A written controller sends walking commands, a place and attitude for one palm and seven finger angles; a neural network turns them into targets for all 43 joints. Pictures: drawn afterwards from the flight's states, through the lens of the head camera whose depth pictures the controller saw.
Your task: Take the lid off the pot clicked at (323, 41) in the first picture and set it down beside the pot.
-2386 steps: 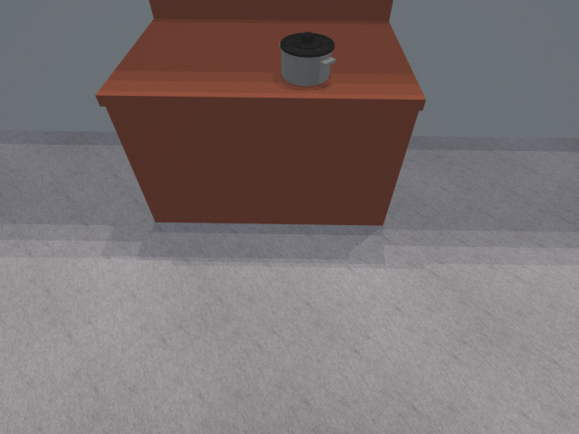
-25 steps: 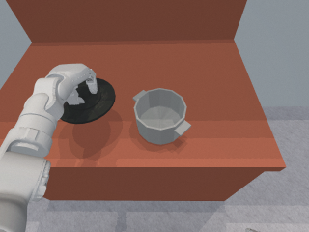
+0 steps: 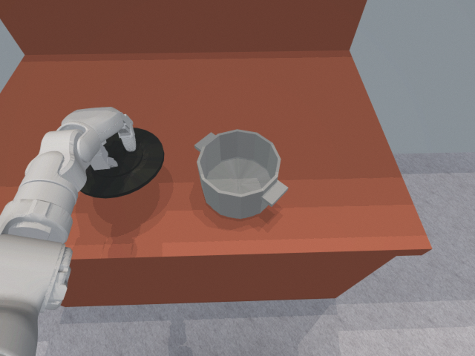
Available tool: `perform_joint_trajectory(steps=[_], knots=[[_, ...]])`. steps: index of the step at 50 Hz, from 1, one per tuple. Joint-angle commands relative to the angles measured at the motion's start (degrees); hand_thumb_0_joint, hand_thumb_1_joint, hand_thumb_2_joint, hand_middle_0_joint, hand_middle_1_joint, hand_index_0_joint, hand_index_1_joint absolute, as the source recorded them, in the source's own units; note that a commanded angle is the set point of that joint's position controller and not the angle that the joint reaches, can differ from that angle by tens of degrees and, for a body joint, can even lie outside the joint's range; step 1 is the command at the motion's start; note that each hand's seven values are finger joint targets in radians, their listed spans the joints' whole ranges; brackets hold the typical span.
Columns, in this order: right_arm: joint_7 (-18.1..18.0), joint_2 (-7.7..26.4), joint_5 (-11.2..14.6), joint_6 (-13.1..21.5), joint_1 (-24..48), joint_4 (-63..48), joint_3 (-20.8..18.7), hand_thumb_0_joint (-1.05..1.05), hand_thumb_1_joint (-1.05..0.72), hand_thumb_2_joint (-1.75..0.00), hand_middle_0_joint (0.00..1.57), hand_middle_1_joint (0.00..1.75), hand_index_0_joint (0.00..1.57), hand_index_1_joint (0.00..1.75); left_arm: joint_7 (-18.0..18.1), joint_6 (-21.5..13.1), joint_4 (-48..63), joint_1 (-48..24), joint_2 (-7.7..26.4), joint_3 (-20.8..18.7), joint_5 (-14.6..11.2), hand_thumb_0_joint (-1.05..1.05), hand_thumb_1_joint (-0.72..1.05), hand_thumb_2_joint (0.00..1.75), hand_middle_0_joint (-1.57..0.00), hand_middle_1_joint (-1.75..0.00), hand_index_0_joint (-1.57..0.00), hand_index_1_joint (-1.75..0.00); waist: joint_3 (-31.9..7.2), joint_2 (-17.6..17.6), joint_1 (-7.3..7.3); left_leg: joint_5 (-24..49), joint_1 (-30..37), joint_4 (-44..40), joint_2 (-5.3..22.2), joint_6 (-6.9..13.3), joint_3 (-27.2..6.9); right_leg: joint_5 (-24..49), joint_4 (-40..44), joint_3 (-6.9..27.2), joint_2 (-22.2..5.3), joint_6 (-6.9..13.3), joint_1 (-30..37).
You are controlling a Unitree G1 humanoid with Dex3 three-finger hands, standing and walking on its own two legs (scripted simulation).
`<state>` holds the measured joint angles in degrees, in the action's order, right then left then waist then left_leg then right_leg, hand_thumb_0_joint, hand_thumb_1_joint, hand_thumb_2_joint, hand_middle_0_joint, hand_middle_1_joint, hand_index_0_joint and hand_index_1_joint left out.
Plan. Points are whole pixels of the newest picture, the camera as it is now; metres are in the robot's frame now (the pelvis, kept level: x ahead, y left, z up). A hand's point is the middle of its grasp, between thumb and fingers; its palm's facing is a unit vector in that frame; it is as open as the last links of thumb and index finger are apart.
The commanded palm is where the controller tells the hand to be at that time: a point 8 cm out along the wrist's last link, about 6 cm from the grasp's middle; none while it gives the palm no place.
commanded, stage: lower the lid onto the table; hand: left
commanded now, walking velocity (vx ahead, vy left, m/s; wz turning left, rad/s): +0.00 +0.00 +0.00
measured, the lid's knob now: (113, 150) +0.48 +0.22 +0.03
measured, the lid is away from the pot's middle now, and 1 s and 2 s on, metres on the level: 0.24 0.25 0.24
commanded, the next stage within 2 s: open the fingers wide in 1.42 s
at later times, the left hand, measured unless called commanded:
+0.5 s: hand (113, 165) +0.45 +0.22 +0.03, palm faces -0.43 -0.03 -0.90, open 6.9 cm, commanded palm +0.47 +0.22 +0.10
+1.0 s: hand (111, 178) +0.44 +0.23 +0.01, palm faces -0.43 -0.05 -0.90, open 6.9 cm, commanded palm +0.45 +0.22 +0.06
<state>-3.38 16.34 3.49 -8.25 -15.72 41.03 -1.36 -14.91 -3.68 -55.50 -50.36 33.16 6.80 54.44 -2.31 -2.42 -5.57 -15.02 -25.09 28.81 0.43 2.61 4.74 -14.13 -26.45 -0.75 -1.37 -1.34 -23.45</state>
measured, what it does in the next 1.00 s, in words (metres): stands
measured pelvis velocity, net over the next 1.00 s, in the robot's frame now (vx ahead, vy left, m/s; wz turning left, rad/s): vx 0.00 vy -0.01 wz -0.01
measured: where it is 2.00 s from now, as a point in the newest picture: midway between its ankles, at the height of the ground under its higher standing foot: outside the picture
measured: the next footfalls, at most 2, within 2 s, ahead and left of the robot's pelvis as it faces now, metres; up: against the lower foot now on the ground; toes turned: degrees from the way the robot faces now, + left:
none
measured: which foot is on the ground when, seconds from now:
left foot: down 0.00-1.00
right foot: down 0.00-1.00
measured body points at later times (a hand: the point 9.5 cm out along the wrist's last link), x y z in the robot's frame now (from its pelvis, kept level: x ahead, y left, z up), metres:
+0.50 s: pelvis +0.00 +0.00 +0.00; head +0.08 -0.01 +0.44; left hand +0.47 +0.22 +0.08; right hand +0.04 -0.28 -0.14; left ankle -0.02 +0.09 -0.74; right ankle -0.02 -0.14 -0.74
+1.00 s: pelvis +0.00 -0.01 -0.01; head +0.08 -0.01 +0.43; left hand +0.46 +0.23 +0.06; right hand +0.01 -0.29 -0.14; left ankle -0.02 +0.09 -0.74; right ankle -0.02 -0.14 -0.74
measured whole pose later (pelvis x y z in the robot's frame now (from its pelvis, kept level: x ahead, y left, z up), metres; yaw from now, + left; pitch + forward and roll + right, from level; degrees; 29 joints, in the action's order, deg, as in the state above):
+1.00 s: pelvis +0.00 -0.01 -0.01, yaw -1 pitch +14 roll -1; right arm -2.4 16.5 3.0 -8.8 -17.7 42.5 -2.8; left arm -7.0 -5.8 -59.2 -45.0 32.4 4.3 56.7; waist -4.3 -2.4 -6.0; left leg -16.9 -31.3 34.1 1.6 2.0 4.9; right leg -15.9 -31.8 -0.4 -0.4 -0.7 -29.9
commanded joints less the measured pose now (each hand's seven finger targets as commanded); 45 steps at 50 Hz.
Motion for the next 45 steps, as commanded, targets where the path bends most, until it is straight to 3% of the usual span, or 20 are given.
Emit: perform_joint_trajectory(steps=[1, 2, 4, 5, 10, 13, 15, 18, 19, 22, 23, 24, 26, 27, 29, 32, 36, 39, 42, 45], knots=[[-0.4, 8.5, -0.5, 1.4, -3.8, -4.8, -3.3, 0.00, -0.90, -0.90, 0.20, 0.30, 0.20, 0.30, 4.0, -1.7, 17.0, -32.2, 16.7, -6.1, 0.1, 0.00, 0.75, 0.87, -0.94, -1.00, -0.95, -0.99, -30.6, -5.9, -0.33, 31.2, 24.6, 1.9, 0.2, 2.1, -4.3, 23.1, 0.2, -1.5, 2.3, 3.8, 2.8], [-0.2, 8.6, -0.5, 1.3, -4.1, -4.2, -3.4, 0.00, -0.90, -0.90, 0.20, 0.30, 0.20, 0.30, 4.1, -1.4, 14.0, -29.9, 14.4, -4.7, 0.0, 0.00, 0.75, 0.87, -0.94, -1.00, -0.95, -0.99, -27.9, -4.8, -0.75, 31.4, 24.0, 2.3, 0.6, 1.8, -4.4, 22.1, 0.2, -1.9, 2.5, 3.7, 0.9], [0.2, 9.3, -0.7, 1.2, -4.9, -3.6, -3.6, 0.00, -0.90, -0.90, 0.20, 0.30, 0.20, 0.30, 4.4, -1.6, 13.0, -28.8, 15.5, -5.8, -0.5, 0.00, 0.75, 0.87, -0.94, -1.00, -0.95, -0.99, -26.5, -3.6, -0.64, 31.1, 22.8, 2.7, 0.6, 1.9, -4.0, 22.1, 0.2, -1.7, 2.4, 3.8, -0.2], [0.4, 9.2, -0.5, 0.8, -5.0, -3.6, -3.6, 0.00, -0.90, -0.90, 0.20, 0.30, 0.20, 0.30, 4.8, -1.2, 11.5, -28.0, 16.4, -6.6, -0.5, 0.00, 0.75, 0.87, -0.94, -1.00, -0.95, -0.99, -26.7, -2.1, -0.44, 30.1, 21.9, 2.2, 0.8, 1.8, -4.2, 21.5, -0.2, -1.9, 2.6, 3.7, 0.9], [0.9, 9.0, -0.6, 0.4, -4.7, -3.6, -3.8, 0.00, -0.90, -0.90, 0.20, 0.30, 0.20, 0.30, 5.8, -1.0, 12.5, -28.2, 13.6, -4.6, 0.1, 0.00, 0.75, 0.87, -0.94, -1.00, -0.95, -0.99, -27.5, -3.2, -0.58, 31.0, 21.9, 2.8, 0.7, 1.5, -4.3, 21.7, -0.8, -1.9, 2.8, 3.8, -0.1], [0.9, 9.0, -0.6, 0.2, -4.8, -3.8, -3.8, 0.00, -0.90, -0.90, 0.20, 0.30, 0.20, 0.30, 6.8, -0.9, 14.4, -28.9, 16.3, -7.0, 0.5, 0.00, 0.75, 0.87, -0.94, -1.00, -0.95, -0.99, -29.7, -3.1, -0.07, 31.1, 22.6, 3.0, 0.6, 1.5, -4.5, 22.3, -1.1, -1.8, 2.8, 3.8, 0.8], [0.8, 9.0, -0.6, 0.3, -5.0, -3.5, -3.7, 0.00, -0.90, -0.90, 0.20, 0.30, 0.20, 0.30, 7.1, -0.9, 12.2, -28.3, 15.2, -5.9, 0.1, 0.00, 0.75, 0.87, -0.94, -1.00, -0.95, -0.99, -27.9, -2.2, -0.77, 29.4, 21.2, 2.9, 0.6, 1.6, -4.1, 21.7, -1.0, -1.7, 2.8, 3.7, 0.4], [0.6, 9.2, -0.3, 0.5, -5.4, -3.1, -3.3, 0.00, -0.90, -0.90, 0.20, 0.30, 0.20, 0.30, 7.8, -0.1, 7.7, -26.4, 15.5, -6.2, 0.6, 0.00, 0.75, 0.87, -0.94, -1.00, -0.95, -0.99, -25.3, 0.0, -0.52, 23.7, 17.5, 2.4, 0.2, 1.6, -3.5, 19.6, -1.1, -2.0, 2.9, 3.8, -0.3], [0.4, 9.7, -0.4, 0.6, -5.3, -2.9, -3.4, 0.00, -0.90, -0.90, 0.20, 0.30, 0.20, 0.30, 7.9, -0.5, 9.4, -28.3, 17.8, -7.3, 0.9, 0.00, 0.75, 0.87, -0.94, -1.00, -0.95, -0.99, -25.5, -0.6, -0.50, 23.6, 17.2, 2.7, 0.2, 1.7, -3.2, 20.3, -1.1, -1.4, 2.5, 4.0, 0.2], [0.4, 9.0, -0.3, 1.0, -5.4, -2.9, -3.4, 0.00, -0.90, -0.90, 0.20, 0.30, 0.20, 0.30, 8.3, 0.0, 9.0, -29.4, 13.4, -3.9, 1.4, 0.00, 0.75, 0.87, -0.94, -1.00, -0.95, -0.99, -25.9, -3.6, -1.05, 23.9, 18.5, 3.1, 0.4, 1.4, -3.4, 19.0, -1.7, -1.8, 2.8, 4.0, -1.8], [0.3, 9.0, -0.4, 1.2, -5.8, -2.9, -3.6, 0.00, -0.90, -0.90, 0.20, 0.30, 0.20, 0.30, 8.2, -0.3, 11.6, -31.1, 13.5, -3.8, 1.4, 0.00, 0.75, 0.87, -0.94, -1.00, -0.95, -0.99, -28.5, -4.1, -1.17, 24.5, 20.3, 3.4, 0.3, 1.6, -3.4, 19.6, -1.6, -1.5, 2.9, 3.9, -1.6], [0.1, 9.3, -0.7, 1.4, -6.0, -3.1, -3.8, 0.00, -0.90, -0.90, 0.20, 0.30, 0.20, 0.30, 8.2, -1.1, 12.5, -30.7, 17.7, -7.3, 1.3, 0.00, 0.75, 0.87, -0.94, -1.00, -0.95, -0.99, -29.4, -3.0, -0.73, 26.1, 20.3, 4.1, 0.2, 1.9, -3.4, 21.4, -1.6, -1.0, 2.6, 4.0, -0.1], [-0.2, 9.0, -0.6, 1.2, -6.2, -3.3, -3.5, 0.00, -0.90, -0.90, 0.20, 0.30, 0.20, 0.30, 8.1, -1.1, 11.4, -29.3, 16.9, -6.9, 1.1, 0.00, 0.75, 0.87, -0.94, -1.00, -0.95, -0.99, -30.8, -3.0, -0.83, 26.4, 19.9, 4.1, -0.1, 1.9, -3.3, 22.5, -2.0, -1.1, 2.8, 3.8, 1.1], [-0.2, 8.8, -0.6, 1.3, -6.1, -3.1, -3.6, 0.00, -0.90, -0.90, 0.20, 0.30, 0.20, 0.30, 7.8, -1.0, 9.3, -27.9, 13.9, -4.9, 0.5, 0.00, 0.75, 0.87, -0.94, -1.00, -0.95, -0.99, -28.4, -2.5, -1.22, 25.7, 18.9, 4.0, 0.1, 1.8, -3.1, 21.9, -1.9, -1.5, 2.8, 3.7, 0.1], [-0.2, 9.6, -0.5, 1.3, -6.5, -2.6, -3.6, 0.00, -0.90, -0.90, 0.20, 0.30, 0.20, 0.30, 7.6, -1.5, 8.1, -26.6, 15.6, -6.0, 0.5, 0.00, 0.75, 0.87, -0.94, -1.00, -0.95, -0.99, -26.8, -0.8, -1.17, 24.5, 17.0, 4.4, -0.1, 2.0, -2.7, 21.9, -1.7, -1.0, 2.6, 3.8, -0.5], [-0.1, 9.4, -0.3, 1.1, -6.6, -2.2, -3.6, 0.00, -0.90, -0.90, 0.20, 0.30, 0.20, 0.30, 7.8, -1.0, 7.4, -27.6, 12.7, -3.5, 0.8, 0.00, 0.75, 0.87, -0.94, -1.00, -0.95, -0.99, -25.1, -1.5, -1.54, 22.5, 16.1, 4.2, 0.2, 1.8, -2.6, 20.0, -2.1, -1.5, 2.8, 3.8, -2.3], [-0.5, 9.5, -0.7, 1.1, -7.0, -2.7, -3.6, 0.00, -0.90, -0.90, 0.20, 0.30, 0.20, 0.30, 8.8, -2.5, 10.1, -27.1, 19.3, -8.8, 1.6, 0.00, 0.75, 0.87, -0.94, -1.00, -0.95, -0.99, -30.0, -1.9, -0.48, 24.2, 16.4, 4.9, -0.4, 2.1, -2.7, 22.8, -2.8, -0.7, 2.8, 3.8, 1.4], [-0.6, 9.6, -0.9, 1.2, -7.0, -2.7, -3.9, 0.00, -0.90, -0.90, 0.20, 0.30, 0.20, 0.30, 9.4, -3.6, 11.4, -25.5, 20.8, -10.2, 1.6, 0.00, 0.75, 0.87, -0.94, -1.00, -0.95, -0.99, -31.2, -2.3, -0.32, 27.0, 16.6, 5.7, -0.6, 2.2, -2.4, 26.1, -3.1, -0.3, 2.5, 3.9, 2.4], [0.0, 9.2, -0.6, 1.0, -7.0, -2.3, -3.9, 0.00, -0.90, -0.90, 0.20, 0.30, 0.20, 0.30, 10.3, -2.7, 6.9, -21.3, 16.2, -7.6, 1.8, 0.00, 0.75, 0.87, -0.94, -1.00, -0.95, -0.99, -27.1, -2.6, -0.40, 26.2, 15.2, 5.8, -0.2, 1.7, -2.5, 23.5, -3.4, -1.1, 2.9, 3.9, -0.7], [0.5, 9.5, -0.7, 0.7, -7.0, -2.2, -4.2, 0.00, -0.90, -0.90, 0.20, 0.30, 0.20, 0.30, 10.8, -2.4, 6.7, -21.1, 15.7, -7.2, 1.8, 0.00, 0.75, 0.87, -0.94, -1.00, -0.95, -0.99, -26.3, -3.3, -0.39, 25.2, 15.4, 5.8, 0.0, 1.5, -2.6, 21.2, -3.6, -1.3, 3.0, 3.9, -2.6]])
